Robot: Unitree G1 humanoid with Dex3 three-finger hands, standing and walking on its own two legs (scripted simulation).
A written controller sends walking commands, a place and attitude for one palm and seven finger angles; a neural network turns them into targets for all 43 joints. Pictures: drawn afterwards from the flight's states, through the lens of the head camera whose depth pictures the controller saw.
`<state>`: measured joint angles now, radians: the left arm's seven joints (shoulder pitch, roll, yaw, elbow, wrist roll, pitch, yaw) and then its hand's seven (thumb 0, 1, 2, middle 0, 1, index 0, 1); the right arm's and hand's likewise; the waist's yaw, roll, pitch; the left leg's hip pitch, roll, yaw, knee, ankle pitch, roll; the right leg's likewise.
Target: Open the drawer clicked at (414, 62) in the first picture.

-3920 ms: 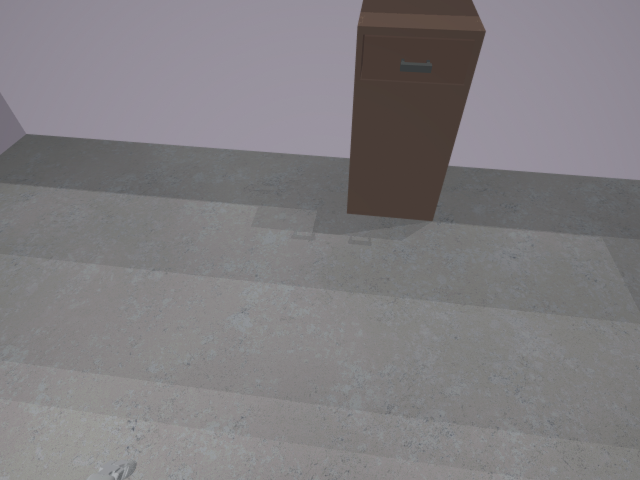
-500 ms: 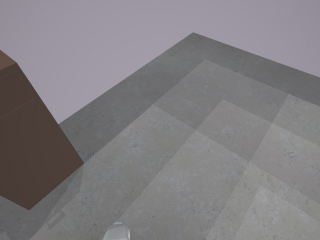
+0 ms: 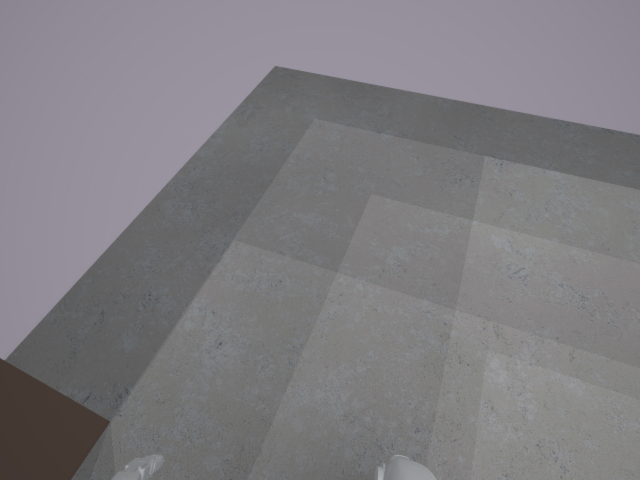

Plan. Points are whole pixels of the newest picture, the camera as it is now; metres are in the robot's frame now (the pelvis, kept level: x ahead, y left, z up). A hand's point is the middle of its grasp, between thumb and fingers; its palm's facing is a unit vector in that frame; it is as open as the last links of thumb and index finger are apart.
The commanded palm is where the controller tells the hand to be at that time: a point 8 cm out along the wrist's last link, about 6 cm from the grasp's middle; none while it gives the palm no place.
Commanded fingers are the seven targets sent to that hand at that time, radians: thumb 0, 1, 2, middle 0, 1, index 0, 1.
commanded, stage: walk to a spot facing it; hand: left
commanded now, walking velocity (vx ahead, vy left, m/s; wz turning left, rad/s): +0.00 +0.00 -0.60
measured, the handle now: out of the picture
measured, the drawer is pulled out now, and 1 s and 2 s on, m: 0.00 0.00 0.00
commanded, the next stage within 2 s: turn to face it in 1.92 s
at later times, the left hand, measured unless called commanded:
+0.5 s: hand (216, 460) +0.17 +0.17 -0.15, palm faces -0.24 -0.94 -0.23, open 7.4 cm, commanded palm none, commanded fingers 0.00 0.90 0.90 -0.20 -0.30 -0.20 -0.30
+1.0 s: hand (241, 421) +0.22 +0.14 -0.16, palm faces -0.58 -0.78 -0.24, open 7.4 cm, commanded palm none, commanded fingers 0.00 0.90 0.90 -0.20 -0.30 -0.20 -0.30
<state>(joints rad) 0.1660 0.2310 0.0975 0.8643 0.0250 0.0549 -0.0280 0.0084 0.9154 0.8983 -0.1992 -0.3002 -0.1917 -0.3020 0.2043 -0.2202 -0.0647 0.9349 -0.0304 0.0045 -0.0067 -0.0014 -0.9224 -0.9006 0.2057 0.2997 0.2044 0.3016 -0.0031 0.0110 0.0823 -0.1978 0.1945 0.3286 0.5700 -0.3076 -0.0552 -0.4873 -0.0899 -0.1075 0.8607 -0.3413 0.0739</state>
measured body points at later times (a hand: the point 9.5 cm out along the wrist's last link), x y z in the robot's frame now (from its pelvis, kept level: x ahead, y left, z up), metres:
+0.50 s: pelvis +0.03 +0.00 +0.01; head +0.07 -0.01 +0.45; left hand +0.18 +0.22 -0.14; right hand +0.06 -0.27 -0.13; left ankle +0.05 +0.14 -0.70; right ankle +0.07 -0.10 -0.73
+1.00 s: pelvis +0.02 +0.02 +0.01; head +0.06 +0.00 +0.45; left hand +0.25 +0.18 -0.14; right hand -0.10 -0.19 -0.14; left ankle +0.06 +0.13 -0.73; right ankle -0.05 -0.08 -0.70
